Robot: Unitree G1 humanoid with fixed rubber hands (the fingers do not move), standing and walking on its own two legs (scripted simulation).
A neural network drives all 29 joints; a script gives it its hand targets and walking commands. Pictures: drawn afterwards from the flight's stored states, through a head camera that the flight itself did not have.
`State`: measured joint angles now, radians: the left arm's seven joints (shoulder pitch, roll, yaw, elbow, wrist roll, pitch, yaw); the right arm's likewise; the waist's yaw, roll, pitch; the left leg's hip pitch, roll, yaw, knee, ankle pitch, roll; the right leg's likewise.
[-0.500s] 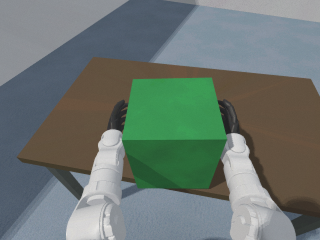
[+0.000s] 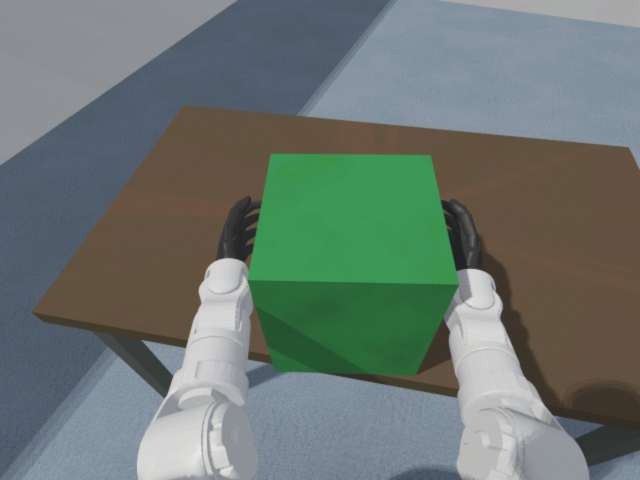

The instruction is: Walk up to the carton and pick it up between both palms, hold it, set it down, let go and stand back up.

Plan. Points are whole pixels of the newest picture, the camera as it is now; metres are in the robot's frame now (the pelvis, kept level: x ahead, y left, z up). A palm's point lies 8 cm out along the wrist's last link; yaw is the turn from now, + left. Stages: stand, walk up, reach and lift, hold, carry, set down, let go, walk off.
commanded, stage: set down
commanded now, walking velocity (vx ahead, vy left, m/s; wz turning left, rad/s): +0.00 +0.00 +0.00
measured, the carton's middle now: (347, 271) +0.39 +0.00 +0.02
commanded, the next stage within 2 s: none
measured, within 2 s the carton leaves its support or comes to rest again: neither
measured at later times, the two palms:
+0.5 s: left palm (234, 255) +0.39 +0.15 +0.06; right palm (463, 262) +0.38 -0.15 +0.06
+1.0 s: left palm (237, 261) +0.40 +0.15 +0.04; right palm (462, 267) +0.38 -0.16 +0.05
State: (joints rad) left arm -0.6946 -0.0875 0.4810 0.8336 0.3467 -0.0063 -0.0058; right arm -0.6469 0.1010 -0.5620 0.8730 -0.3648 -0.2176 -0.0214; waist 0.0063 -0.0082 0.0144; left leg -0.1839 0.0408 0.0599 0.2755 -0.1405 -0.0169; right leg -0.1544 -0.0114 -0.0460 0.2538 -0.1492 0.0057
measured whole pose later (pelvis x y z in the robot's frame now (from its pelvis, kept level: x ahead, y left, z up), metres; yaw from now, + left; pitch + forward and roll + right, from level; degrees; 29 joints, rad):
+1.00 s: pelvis +0.00 +0.00 +0.00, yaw -2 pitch +4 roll +0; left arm -0.70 -0.02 0.39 0.89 0.31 -0.07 0.05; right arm -0.67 0.03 -0.41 0.98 -0.23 -0.25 -0.05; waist 0.01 -0.04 0.04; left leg -0.23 0.06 0.10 0.33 -0.16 -0.01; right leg -0.21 -0.01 -0.03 0.29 -0.16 0.01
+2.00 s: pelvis -0.04 -0.01 -0.02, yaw -2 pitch +13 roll +0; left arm -1.00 0.36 -0.05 1.11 -0.32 0.11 0.05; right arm -0.98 -0.32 0.09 1.04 0.39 0.11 -0.09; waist 0.00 0.00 -0.17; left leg -0.52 0.06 0.02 0.46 -0.15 -0.04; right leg -0.51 0.02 -0.03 0.45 -0.16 -0.02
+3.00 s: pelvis -0.03 +0.00 +0.00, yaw -2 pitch +0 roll +0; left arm -0.33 0.27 0.12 0.25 -0.20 0.41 0.02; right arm -0.33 -0.28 -0.03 0.33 0.30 0.22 -0.08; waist 0.01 0.00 0.00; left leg -0.19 0.04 0.04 0.33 -0.15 -0.03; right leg -0.19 0.01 0.00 0.35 -0.16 -0.01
